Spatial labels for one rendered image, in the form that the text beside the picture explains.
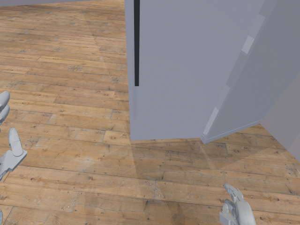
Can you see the fridge door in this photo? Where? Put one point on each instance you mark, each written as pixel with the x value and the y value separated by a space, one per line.
pixel 187 50

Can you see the right robot hand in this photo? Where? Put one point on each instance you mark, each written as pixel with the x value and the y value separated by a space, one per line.
pixel 241 210

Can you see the left robot hand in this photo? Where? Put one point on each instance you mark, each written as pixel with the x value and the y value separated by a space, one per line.
pixel 12 158

